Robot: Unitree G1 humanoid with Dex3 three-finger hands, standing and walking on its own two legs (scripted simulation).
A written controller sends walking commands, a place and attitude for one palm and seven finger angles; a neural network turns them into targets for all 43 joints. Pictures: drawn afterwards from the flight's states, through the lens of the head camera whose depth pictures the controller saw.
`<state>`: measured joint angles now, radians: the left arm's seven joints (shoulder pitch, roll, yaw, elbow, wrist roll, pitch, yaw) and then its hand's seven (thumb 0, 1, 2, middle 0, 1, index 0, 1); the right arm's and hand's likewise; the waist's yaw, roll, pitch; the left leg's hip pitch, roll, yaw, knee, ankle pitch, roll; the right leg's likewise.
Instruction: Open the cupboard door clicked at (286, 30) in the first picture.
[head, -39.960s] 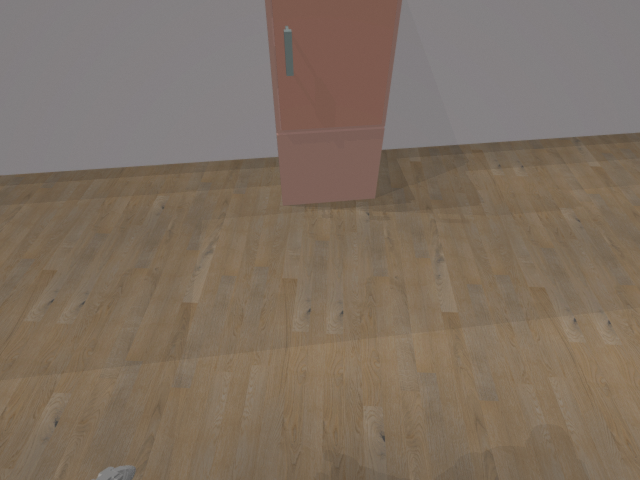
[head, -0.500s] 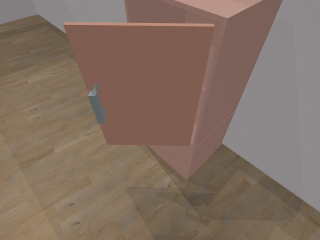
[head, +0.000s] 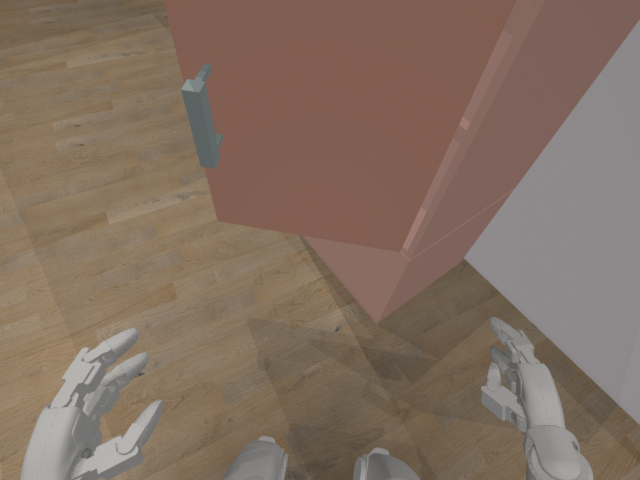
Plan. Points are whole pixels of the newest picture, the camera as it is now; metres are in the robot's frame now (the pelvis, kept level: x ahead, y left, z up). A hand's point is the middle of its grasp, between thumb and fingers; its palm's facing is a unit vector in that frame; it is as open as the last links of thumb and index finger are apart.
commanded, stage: raise the hand with hooked fingers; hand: left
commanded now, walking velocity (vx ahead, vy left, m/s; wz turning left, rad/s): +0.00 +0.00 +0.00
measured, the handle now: (207, 118) +0.58 +0.26 +0.06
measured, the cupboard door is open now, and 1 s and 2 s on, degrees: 44 44 44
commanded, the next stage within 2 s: move the hooked fingers beside the handle in 1.58 s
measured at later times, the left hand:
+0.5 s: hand (117, 364) +0.21 +0.25 +0.04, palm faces +0.03 -1.00 -0.07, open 12.2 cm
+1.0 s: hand (77, 298) +0.26 +0.30 +0.07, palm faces +0.02 -1.00 -0.04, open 14.0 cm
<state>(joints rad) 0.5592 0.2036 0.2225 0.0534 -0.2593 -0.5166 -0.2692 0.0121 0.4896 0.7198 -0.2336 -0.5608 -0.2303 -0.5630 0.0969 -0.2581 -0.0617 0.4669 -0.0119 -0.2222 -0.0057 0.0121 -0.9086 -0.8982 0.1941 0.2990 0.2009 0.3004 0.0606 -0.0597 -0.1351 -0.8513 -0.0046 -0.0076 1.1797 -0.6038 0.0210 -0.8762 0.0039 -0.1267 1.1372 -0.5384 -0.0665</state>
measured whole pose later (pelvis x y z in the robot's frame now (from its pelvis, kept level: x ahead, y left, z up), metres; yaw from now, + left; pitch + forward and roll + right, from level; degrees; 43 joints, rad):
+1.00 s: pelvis -0.01 +0.04 +0.02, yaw -1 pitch +14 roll -3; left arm 0.04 0.39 0.40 0.33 -0.35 -0.33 -0.48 -0.01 -0.49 0.30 -0.30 -1.19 -0.30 -1.19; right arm 0.26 -0.26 0.05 0.54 0.02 -0.22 -0.06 0.01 -0.90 -0.90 0.20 0.30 0.21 0.30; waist 0.01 0.01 -0.11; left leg -0.79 -0.02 0.01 1.05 -0.52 0.07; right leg -0.79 0.00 -0.11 0.97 -0.43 -0.01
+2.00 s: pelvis -0.02 +0.01 +0.02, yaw -1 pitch +16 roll -2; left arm -0.27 0.50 0.47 0.65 -0.32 -0.33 -0.55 -0.01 -0.50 0.30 -0.30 -1.20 -0.30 -1.20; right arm 0.28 -0.29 0.05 0.57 0.03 -0.17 -0.08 0.01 -0.90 -0.90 0.20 0.30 0.21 0.30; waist -0.04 0.00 -0.11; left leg -0.83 0.01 0.00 1.06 -0.51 0.04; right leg -0.84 0.02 -0.12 0.98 -0.42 -0.05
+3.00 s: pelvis -0.02 +0.04 +0.01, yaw -4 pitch +24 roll -5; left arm -0.83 0.73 0.54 1.20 -0.14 -0.36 -0.52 -0.01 -0.50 0.30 -0.30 -1.20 -0.30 -1.20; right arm 0.37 -0.29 0.07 0.60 0.00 0.04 -0.04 0.01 -0.90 -0.90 0.20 0.30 0.21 0.30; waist -0.16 0.00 -0.11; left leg -1.02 0.01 0.02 1.13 -0.53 0.07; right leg -1.02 0.03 -0.10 1.01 -0.41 -0.01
